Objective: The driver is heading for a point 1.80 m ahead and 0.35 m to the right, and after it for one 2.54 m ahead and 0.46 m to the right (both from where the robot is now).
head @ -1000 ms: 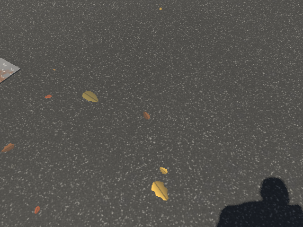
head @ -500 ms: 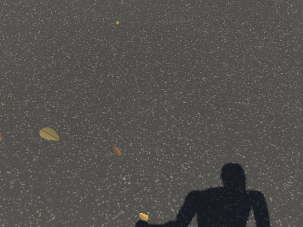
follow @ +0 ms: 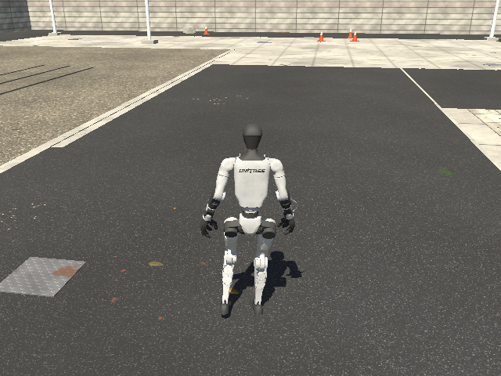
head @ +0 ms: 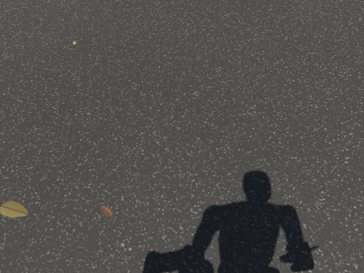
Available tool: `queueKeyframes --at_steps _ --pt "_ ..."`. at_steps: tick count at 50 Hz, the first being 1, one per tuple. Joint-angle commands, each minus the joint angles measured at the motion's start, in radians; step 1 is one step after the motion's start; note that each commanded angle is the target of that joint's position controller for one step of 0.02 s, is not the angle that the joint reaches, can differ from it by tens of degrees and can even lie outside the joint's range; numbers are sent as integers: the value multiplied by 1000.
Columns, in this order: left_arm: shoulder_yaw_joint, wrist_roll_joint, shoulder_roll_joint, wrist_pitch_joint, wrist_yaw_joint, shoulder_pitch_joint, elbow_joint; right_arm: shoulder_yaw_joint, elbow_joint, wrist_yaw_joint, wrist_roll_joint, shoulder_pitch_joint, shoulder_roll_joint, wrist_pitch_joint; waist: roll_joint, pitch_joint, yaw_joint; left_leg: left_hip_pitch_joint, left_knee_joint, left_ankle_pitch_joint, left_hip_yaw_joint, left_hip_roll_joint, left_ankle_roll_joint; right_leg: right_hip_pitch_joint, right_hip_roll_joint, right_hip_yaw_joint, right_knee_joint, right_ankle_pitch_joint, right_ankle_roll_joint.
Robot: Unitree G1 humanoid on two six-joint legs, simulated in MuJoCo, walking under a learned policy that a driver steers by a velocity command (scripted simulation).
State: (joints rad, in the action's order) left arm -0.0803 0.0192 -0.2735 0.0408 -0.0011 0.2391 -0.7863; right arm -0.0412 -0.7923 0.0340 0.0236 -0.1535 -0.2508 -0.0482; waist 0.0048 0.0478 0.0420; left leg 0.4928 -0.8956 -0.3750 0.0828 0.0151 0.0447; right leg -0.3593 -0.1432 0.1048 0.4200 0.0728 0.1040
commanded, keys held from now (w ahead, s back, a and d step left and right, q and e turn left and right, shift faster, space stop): e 0.56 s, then no key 0.44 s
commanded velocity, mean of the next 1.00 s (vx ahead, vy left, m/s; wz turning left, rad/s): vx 0.01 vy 0.00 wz -0.45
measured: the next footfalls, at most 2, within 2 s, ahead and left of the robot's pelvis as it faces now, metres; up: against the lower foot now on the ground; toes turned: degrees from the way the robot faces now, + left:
left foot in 0.16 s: +0.06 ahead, +0.13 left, +0.00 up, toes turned -11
right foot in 0.62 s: -0.03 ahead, -0.07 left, +0.00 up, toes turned -23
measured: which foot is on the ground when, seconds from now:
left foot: up 0.00-0.14, down 0.16-0.62, up 0.64-1.00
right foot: down 0.00-0.16, up 0.18-0.60, down 0.62-1.00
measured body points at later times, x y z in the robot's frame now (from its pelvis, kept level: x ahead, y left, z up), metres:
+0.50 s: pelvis +0.00 +0.04 +0.01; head +0.03 +0.05 +0.45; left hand +0.20 +0.27 -0.12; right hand +0.02 -0.25 -0.10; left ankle +0.02 +0.14 -0.74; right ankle -0.06 -0.07 -0.69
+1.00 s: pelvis -0.02 +0.01 +0.00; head -0.01 +0.00 +0.45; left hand +0.20 +0.18 -0.11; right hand -0.08 -0.26 -0.13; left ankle +0.03 +0.13 -0.72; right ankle -0.06 -0.06 -0.74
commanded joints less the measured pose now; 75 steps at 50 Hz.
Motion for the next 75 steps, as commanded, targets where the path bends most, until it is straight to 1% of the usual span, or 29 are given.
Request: queueKeyframes --at_steps 1,7,8,9,10,12,14,20,28,30,31,32,33,35,37,40,47,50,52,53,55,59,62,65,70,71,72,73,75 --pt "-42 6 -157 -2 1 12 61 -18 64 7 -8 -15 -83 15 -122 -100 -2 -18 64 -16 -17 -36 -8 107 259 366 -178 274 105" --pt "-44 -10 -145 10 -8 -51 74 -16 46 25 -26 -166 -94 47 -135 -95 -79 -339 515 52 -30 -91 -82 7 194 412 -132 246 15" --pt "-33 -21 -105 6 -4 -34 82 -31 51 35 -13 -170 -160 53 -36 -86 -65 -417 656 7 92 39 -113 -78 118 341 -41 379 -49" --pt "-24 -37 -57 -1 0 -21 107 -54 87 37 3 -111 -270 49 201 -88 -41 -438 745 -85 407 316 -219 -223 -48 103 232 452 -103" --pt "-44 10 -143 -7 7 -24 87 -51 105 29 17 -23 -251 45 142 -28 -28 -287 728 82 411 386 -285 -245 -14 15 459 459 -115" --pt "-51 17 -148 -2 -5 19 58 -19 121 19 5 35 -131 50 64 -34 25 -227 650 347 200 263 -250 -154 28 14 658 364 -118" --pt "-46 13 -134 18 -22 63 38 -14 140 16 2 49 -120 50 134 -55 24 -298 608 486 68 190 -221 -187 33 -20 775 325 -133" --pt "-19 -4 -101 36 -44 -71 94 -37 103 11 2 -123 -166 47 152 -68 -82 -523 541 669 17 239 -254 -247 89 -74 594 361 -177" --pt "-1 -21 -90 30 -45 -82 136 -60 96 -20 1 -87 -214 41 198 -93 -68 -415 447 648 -76 273 -217 46 99 -185 217 355 -104" --pt "1 0 -93 9 -29 -24 119 -58 81 -22 -12 -94 -205 34 110 -105 -18 -297 316 492 -134 235 -135 231 96 -141 -71 122 -72" --pt "-15 18 -180 -9 -18 9 120 -43 95 -27 -5 -130 -146 28 -124 -131 -21 -97 90 166 -210 153 -64 390 309 149 -164 11 -34" --pt "-39 -2 -300 -15 -16 24 133 -18 154 -16 -1 -88 -76 14 -287 -99 -15 84 -28 -269 -201 -4 -24 343 550 401 -128 -386 123" --pt "-24 -15 -221 -20 -13 87 106 -30 131 -11 3 -57 -128 -2 -132 -111 23 45 -140 -252 -92 41 -25 341 513 290 -64 -550 176" --pt "7 -8 -135 -14 0 -52 115 -31 101 -17 -19 -73 -136 -3 -140 -42 -40 31 -133 -111 -62 54 -25 255 393 162 -117 -334 134" --pt "22 -8 -107 -15 12 -99 116 -41 65 -28 -1 -113 -160 -1 -155 -56 -59 -10 -133 -22 -87 34 -16 266 320 84 -109 -424 98" --pt "29 -10 -106 -26 13 -69 94 -33 45 -36 -10 -126 -126 -10 -101 -83 -56 -51 -75 11 -84 24 -7 287 321 66 -115 -383 94" --pt "39 6 -109 -32 15 -44 33 -16 19 -16 -12 -90 -92 -12 -126 -31 -24 -187 224 -27 -89 -2 -33 214 330 125 -116 -167 108" --pt "49 -4 -97 -34 21 -79 12 -5 -14 -4 -14 -136 -68 4 -87 -43 -67 -332 466 118 -96 -11 -54 167 311 137 -73 -144 74" --pt "66 -7 -51 -46 22 -55 1 -2 -31 5 7 -163 -109 33 9 -84 -62 -514 595 361 60 128 -75 76 258 113 -36 -33 -9" --pt "62 -13 -43 -44 17 13 -21 -12 -33 0 -7 -92 -170 39 109 -46 16 -419 555 433 100 169 -116 111 163 42 -86 91 -28" --pt "56 -4 -81 -36 23 -18 -72 4 -41 -19 -13 -65 -98 48 71 -20 -33 -322 564 309 52 119 -101 223 170 42 -104 70 -36" --pt "48 1 -82 -33 17 -7 -115 -11 -97 -13 -8 -129 -132 41 95 -4 -54 -333 592 -173 59 71 -132 134 120 -4 -14 376 -5" --pt "53 16 -39 -42 1 -59 -95 -30 -121 -17 -7 -196 -171 36 148 108 -85 -327 746 -476 301 239 -252 -69 85 -115 184 410 -11" --pt "47 13 -55 -69 -13 -70 -84 -37 -122 -24 1 -169 -163 58 114 93 -70 -334 798 -335 337 293 -287 -95 147 -107 292 384 -17" --pt "35 5 -49 -96 -12 166 -184 -43 -112 -36 -14 -62 -142 75 46 40 51 -62 591 -198 62 113 -200 403 87 -170 -20 230 -8" --pt "20 14 -104 -104 -1 272 -209 -27 -89 -40 -7 -26 -87 82 -104 23 96 70 361 -163 -33 40 -165 518 244 63 -150 407 17" --pt "-2 11 -199 -107 2 363 -220 -7 -42 -48 -10 6 -18 91 -306 7 118 251 76 -163 -152 -77 -131 565 487 503 -339 721 107" --pt "3 16 -177 -101 4 320 -226 -25 -39 -48 8 24 -99 91 -179 82 77 282 -73 -149 -57 -28 -150 456 533 558 -347 730 163" --pt "20 10 -113 -115 2 178 -181 -24 -70 -67 -1 -16 -91 104 -68 98 -8 257 -118 26 -28 38 -153 401 435 363 -332 529 118"
Keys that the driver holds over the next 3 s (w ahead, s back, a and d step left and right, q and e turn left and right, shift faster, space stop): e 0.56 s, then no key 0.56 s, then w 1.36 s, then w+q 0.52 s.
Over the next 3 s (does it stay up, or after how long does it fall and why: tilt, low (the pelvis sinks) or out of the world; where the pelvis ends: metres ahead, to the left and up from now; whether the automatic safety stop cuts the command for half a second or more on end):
stays up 0.80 -0.36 -0.02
